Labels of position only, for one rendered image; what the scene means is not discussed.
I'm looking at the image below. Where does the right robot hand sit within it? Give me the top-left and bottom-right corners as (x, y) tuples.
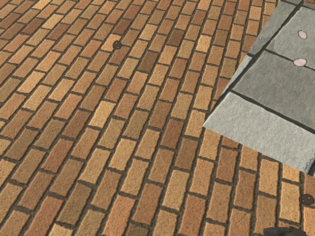
(263, 226), (308, 236)

